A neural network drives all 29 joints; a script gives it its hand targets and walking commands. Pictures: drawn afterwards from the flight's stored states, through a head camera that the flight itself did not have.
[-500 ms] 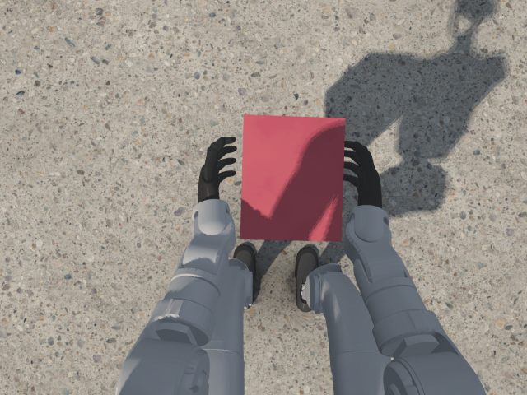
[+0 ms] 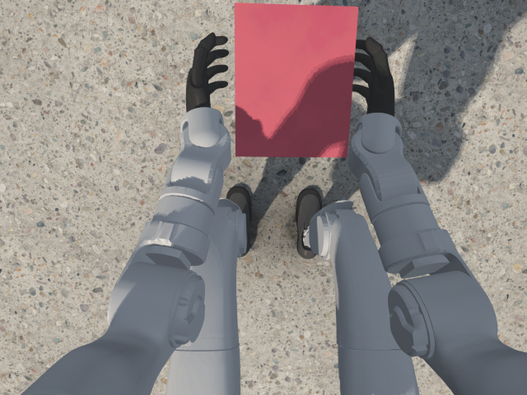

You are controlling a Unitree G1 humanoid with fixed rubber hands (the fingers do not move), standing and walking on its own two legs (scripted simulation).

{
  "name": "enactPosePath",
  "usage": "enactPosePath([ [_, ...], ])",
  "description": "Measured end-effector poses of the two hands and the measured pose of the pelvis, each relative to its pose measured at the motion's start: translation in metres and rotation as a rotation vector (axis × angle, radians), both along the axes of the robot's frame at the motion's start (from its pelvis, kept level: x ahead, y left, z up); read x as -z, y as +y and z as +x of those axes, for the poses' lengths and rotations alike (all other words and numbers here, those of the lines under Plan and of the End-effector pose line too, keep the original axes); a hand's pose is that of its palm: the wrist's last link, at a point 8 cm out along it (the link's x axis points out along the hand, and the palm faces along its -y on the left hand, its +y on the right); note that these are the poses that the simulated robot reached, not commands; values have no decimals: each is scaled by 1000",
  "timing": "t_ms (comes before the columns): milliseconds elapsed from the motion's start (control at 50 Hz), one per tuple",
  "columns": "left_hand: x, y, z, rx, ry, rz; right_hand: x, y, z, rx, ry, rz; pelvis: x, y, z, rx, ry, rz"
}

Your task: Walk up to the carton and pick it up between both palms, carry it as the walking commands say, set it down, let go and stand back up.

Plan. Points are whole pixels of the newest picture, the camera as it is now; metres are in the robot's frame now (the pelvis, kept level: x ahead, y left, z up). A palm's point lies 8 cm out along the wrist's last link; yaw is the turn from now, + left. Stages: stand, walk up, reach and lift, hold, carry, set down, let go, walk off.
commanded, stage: set down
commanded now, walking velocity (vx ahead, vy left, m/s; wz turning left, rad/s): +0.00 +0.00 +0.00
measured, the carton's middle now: (284, 93) +0.47 +0.00 -0.26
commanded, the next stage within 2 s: none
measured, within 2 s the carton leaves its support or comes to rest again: rests again in 1.90 s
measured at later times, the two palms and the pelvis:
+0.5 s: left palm (206, 74) +0.50 +0.12 -0.24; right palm (357, 73) +0.50 -0.11 -0.24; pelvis +0.00 +0.00 -0.08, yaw -1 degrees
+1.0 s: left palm (213, 65) +0.53 +0.12 -0.32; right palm (344, 69) +0.52 -0.11 -0.32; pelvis +0.00 +0.00 -0.16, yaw +0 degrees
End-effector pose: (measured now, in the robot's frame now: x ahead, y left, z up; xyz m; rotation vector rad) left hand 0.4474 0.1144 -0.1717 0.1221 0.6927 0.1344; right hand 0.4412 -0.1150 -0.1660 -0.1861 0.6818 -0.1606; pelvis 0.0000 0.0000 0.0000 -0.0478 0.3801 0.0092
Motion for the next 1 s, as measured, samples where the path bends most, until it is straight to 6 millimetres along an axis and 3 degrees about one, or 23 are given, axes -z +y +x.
enactPosePath([
  [140,24,-2,13,-1,14,1,27,-2,10,24,20,23,22,-1,-3,3,31,1],
  [480,68,5,48,-49,22,-23,68,6,54,-16,26,6,74,0,-2,8,49,-3],
  [740,113,8,63,-72,41,-57,118,9,65,6,50,42,124,1,-3,-2,61,-10],
  [1000,149,8,80,-91,44,-92,156,6,80,27,61,89,157,0,-2,4,99,-8],
])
